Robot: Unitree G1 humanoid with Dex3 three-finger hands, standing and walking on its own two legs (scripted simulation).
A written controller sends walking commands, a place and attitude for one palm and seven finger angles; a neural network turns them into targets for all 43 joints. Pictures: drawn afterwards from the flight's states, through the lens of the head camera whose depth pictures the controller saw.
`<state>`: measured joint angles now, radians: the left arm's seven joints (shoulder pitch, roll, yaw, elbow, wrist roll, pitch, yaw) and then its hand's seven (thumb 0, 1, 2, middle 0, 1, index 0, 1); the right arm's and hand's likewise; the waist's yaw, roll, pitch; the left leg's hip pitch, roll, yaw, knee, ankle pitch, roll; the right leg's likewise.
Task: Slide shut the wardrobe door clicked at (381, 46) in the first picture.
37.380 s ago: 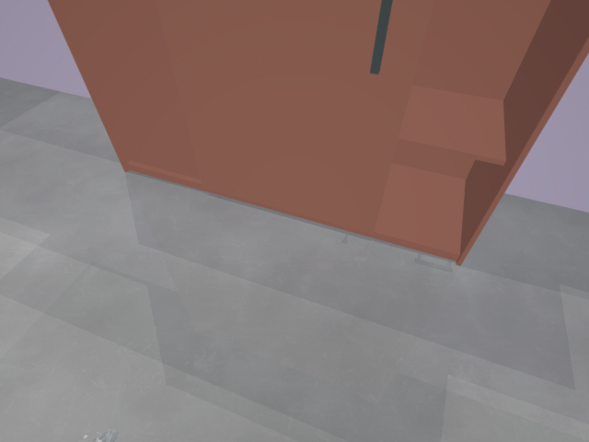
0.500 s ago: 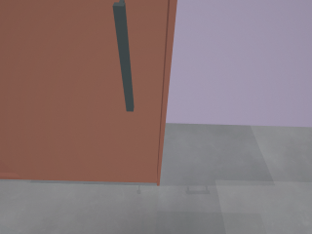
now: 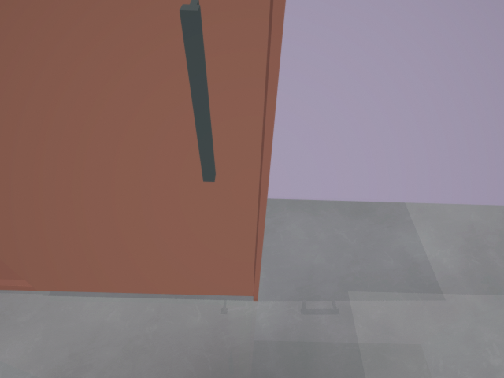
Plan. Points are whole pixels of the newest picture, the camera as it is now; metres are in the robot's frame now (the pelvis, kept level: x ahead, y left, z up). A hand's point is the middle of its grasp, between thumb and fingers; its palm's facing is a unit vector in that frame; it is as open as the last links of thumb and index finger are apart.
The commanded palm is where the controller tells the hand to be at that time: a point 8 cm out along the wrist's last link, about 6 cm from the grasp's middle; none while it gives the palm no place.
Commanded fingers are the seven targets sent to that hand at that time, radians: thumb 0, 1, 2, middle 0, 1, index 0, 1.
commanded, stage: look again from close up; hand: left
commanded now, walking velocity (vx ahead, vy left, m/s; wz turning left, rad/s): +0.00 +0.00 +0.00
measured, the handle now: (203, 105) +0.52 +0.13 +0.17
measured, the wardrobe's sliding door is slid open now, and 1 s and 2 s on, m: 0.00 0.00 0.00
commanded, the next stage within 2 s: raise the hand with hooked fingers in 0.52 s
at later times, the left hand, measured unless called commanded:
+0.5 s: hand out of the picture -0.02 +0.14 -0.18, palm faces +0.06 -0.99 -0.13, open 7.4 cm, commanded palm none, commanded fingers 0.00 0.90 0.90 -0.20 -0.30 -0.20 -0.30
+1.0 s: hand (174, 329) +0.19 +0.13 +0.01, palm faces +0.03 -1.00 +0.01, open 8.4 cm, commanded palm +0.13 +0.22 -0.01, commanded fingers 0.00 0.43 0.70 -0.23 -0.60 -0.23 -0.60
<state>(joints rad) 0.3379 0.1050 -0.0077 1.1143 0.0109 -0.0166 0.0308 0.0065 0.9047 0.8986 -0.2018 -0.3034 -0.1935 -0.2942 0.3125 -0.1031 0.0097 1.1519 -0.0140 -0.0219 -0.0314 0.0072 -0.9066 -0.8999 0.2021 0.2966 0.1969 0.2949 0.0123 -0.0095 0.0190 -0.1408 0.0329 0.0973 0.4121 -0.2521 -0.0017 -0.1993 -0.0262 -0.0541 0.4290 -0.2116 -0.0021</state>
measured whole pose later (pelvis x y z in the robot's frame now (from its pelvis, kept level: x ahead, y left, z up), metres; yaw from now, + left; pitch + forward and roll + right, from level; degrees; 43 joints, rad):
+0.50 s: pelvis +0.00 +0.00 +0.00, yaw +0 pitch -1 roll +0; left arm 0.34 0.10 -0.01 1.12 0.01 -0.02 0.03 0.01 0.90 0.90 -0.20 -0.30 -0.19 -0.29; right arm 0.31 -0.10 0.01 1.15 -0.01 -0.02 -0.03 0.01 -0.91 -0.90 0.20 0.30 0.20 0.29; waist 0.01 -0.01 0.02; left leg -0.14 0.04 0.09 0.41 -0.25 -0.01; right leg -0.19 -0.02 -0.06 0.43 -0.22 -0.01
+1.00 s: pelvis -0.02 -0.02 -0.06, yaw +1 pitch +8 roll +1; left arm 0.44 0.12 0.06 -0.09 -0.18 -0.38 -0.17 0.02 0.67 0.79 -0.22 -0.46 -0.21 -0.45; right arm 0.19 -0.26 -0.10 0.61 0.01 -0.36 -0.01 0.02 -0.91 -0.90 0.20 0.30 0.20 0.29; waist -0.01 -0.03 -0.11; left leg -0.61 0.05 0.06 0.95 -0.47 -0.03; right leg -0.67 -0.05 -0.07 0.98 -0.45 -0.03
